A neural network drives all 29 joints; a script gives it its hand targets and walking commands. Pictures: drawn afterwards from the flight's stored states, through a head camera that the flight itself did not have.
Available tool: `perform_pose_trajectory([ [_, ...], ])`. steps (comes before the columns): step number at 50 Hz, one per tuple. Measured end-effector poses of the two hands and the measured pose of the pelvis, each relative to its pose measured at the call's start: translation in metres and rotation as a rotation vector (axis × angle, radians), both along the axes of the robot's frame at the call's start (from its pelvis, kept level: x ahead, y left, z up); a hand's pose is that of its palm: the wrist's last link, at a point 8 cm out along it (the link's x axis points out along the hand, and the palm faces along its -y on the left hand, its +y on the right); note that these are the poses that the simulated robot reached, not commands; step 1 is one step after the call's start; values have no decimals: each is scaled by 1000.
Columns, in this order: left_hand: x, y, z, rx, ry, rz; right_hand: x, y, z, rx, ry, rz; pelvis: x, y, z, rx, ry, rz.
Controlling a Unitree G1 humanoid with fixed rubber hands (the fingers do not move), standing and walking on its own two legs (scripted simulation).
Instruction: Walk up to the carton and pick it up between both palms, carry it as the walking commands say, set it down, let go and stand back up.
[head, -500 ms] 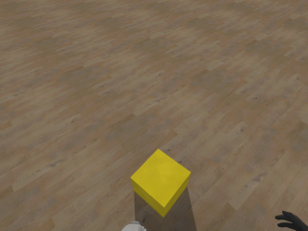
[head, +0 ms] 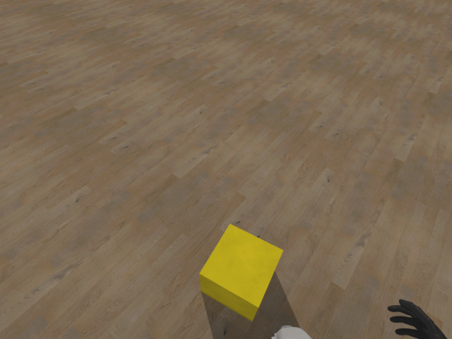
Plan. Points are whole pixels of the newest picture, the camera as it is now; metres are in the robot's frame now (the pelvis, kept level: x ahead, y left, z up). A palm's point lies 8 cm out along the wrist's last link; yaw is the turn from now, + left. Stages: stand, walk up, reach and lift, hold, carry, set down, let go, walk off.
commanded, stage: walk up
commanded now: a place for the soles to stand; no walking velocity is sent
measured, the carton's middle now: (240, 271) +0.50 -0.09 -0.66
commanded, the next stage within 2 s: none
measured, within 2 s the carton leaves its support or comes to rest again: neither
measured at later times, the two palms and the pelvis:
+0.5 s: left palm out of the picture +0.17 +0.49 -0.10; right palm out of the picture +0.13 -0.20 -0.08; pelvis +0.07 +0.14 -0.02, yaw -8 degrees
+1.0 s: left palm out of the picture +0.25 +0.58 -0.13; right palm (279, 326) +0.18 -0.09 -0.09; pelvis +0.12 +0.26 -0.04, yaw -13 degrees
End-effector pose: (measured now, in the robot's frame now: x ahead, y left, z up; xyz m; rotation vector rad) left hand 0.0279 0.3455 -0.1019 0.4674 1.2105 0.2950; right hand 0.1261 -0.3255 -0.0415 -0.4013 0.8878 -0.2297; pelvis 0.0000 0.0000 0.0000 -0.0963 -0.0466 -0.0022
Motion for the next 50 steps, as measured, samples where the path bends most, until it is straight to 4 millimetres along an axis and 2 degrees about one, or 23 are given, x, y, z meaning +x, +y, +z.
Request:
perform_pose_trajectory([
  [6, 26, 19, 2, 10, 17, -47, -9, 13, -8, 13, 38, -63, 11, 19, -1, 12, 23, -52],
  [8, 27, 29, 0, 25, 8, -39, -3, 17, -15, 12, 46, -64, 17, 25, -8, 22, 28, -69],
  [10, 21, 45, -11, 61, -2, -15, 10, 19, -27, -7, 49, -42, 20, 31, -24, 31, 29, -89],
  [14, 26, 77, -15, 88, -25, 1, 26, 47, -33, -20, 51, -14, 28, 60, -32, 2, 9, -83],
  [17, 51, 106, -20, 95, -43, -32, 26, 67, -39, -24, 40, -32, 38, 90, -40, 10, 9, -82],
  [20, 85, 127, -21, 97, -56, -77, 14, 91, -46, -2, 45, -87, 46, 114, -42, 15, -2, -91],
  [23, 119, 138, -7, 96, -63, -129, 5, 114, -42, 32, 50, -153, 59, 129, -28, 17, 0, -118],
  [26, 146, 147, 5, 95, -58, -167, 0, 128, -37, 39, 64, -198, 73, 142, -17, 21, 7, -139],
  [33, 193, 154, 2, 65, -54, -237, -8, 146, -39, 20, 130, -262, 98, 161, -16, 18, 39, -177],
  [35, 199, 156, -3, 61, -74, -238, -2, 148, -45, 9, 141, -258, 103, 164, -22, 22, 42, -172],
  [38, 194, 168, -17, 60, -103, -219, 21, 153, -61, -20, 141, -210, 105, 174, -40, 27, 35, -195],
  [41, 187, 187, -20, 58, -90, -216, 50, 172, -60, -26, 98, -171, 106, 194, -42, 15, 18, -183],
  [43, 190, 202, -20, 56, -93, -216, 64, 188, -57, -28, 71, -154, 107, 211, -42, 26, 13, -187],
  [45, 198, 221, -25, 53, -99, -225, 69, 203, -59, -41, 37, -150, 111, 230, -48, 32, 8, -206],
  [47, 210, 233, -30, 46, -99, -235, 65, 219, -61, -39, 23, -163, 112, 246, -51, 25, -9, -212],
  [50, 225, 237, -29, -1, -90, -250, 58, 240, -47, -34, 19, -201, 115, 257, -39, 11, -17, -218],
])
